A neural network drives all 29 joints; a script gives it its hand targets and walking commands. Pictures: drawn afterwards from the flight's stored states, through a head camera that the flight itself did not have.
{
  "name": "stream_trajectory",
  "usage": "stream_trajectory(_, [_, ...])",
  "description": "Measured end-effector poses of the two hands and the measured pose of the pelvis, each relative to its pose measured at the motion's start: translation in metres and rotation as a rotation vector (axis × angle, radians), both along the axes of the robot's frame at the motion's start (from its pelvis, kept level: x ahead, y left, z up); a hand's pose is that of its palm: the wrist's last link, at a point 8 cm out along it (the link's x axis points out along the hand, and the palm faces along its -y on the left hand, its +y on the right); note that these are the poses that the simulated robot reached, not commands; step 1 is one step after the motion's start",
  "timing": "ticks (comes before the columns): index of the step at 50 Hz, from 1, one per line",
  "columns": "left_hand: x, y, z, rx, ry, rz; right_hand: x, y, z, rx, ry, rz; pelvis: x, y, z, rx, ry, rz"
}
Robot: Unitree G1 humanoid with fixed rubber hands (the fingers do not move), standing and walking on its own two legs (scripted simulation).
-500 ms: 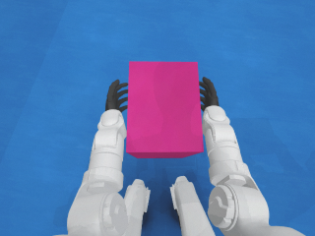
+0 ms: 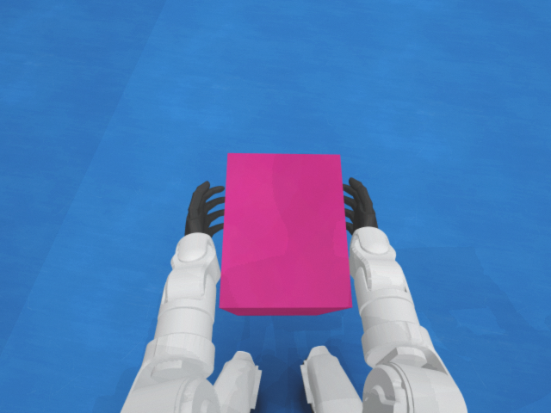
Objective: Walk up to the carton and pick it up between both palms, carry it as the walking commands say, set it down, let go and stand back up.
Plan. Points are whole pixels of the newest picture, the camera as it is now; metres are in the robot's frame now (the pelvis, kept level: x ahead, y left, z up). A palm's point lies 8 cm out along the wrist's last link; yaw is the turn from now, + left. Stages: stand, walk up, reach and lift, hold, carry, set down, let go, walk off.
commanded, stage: reach and lift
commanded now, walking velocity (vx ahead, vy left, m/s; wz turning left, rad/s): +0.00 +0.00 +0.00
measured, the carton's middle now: (280, 248) +0.37 +0.00 -0.11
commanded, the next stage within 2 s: none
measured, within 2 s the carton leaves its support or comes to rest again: neither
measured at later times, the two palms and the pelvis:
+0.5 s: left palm (186, 226) +0.36 +0.12 +0.03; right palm (377, 222) +0.37 -0.13 +0.02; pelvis +0.02 +0.00 +0.05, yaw +0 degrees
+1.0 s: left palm (169, 209) +0.35 +0.12 +0.11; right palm (401, 209) +0.35 -0.13 +0.10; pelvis +0.03 +0.00 +0.08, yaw +0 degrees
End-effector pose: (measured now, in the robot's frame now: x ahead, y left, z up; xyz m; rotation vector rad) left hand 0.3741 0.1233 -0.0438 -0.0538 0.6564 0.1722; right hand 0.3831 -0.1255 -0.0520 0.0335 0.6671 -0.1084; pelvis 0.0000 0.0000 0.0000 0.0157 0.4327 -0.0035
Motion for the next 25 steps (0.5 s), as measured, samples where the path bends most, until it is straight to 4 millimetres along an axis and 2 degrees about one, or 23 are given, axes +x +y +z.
stream_trajectory(25, [-0.015,0.0,0.072,0.028,-0.001,-0.043,-0.018,-0.001,0.074,-0.023,-0.002,-0.001,0.017,-0.002,0.053,-0.009,-0.187,0.004])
